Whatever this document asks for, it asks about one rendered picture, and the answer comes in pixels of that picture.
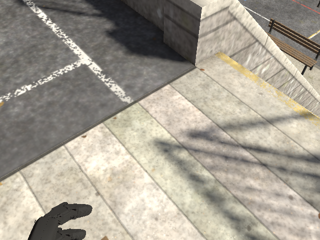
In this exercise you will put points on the left robot hand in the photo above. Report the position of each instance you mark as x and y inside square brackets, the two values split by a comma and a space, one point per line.
[46, 227]

